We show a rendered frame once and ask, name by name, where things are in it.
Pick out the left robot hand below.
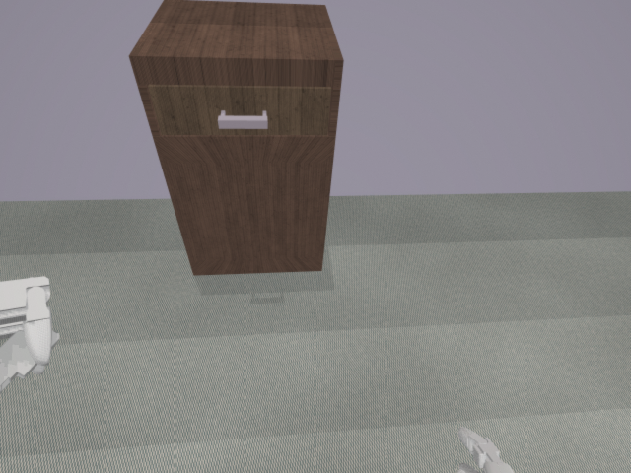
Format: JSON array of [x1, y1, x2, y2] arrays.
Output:
[[0, 276, 59, 395]]

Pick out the handle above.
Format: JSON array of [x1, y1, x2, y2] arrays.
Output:
[[218, 110, 268, 129]]

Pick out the right robot hand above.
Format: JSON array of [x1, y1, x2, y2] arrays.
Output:
[[457, 427, 514, 473]]

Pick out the cabinet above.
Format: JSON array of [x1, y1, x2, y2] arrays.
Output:
[[129, 0, 344, 276]]

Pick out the drawer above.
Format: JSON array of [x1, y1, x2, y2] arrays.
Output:
[[148, 85, 331, 135]]

